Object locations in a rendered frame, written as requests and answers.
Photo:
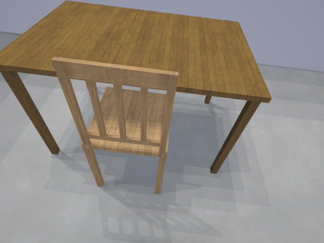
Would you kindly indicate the chair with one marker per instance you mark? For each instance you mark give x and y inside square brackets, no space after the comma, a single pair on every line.
[126,121]

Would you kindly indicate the table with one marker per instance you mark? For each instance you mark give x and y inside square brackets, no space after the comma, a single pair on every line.
[212,56]

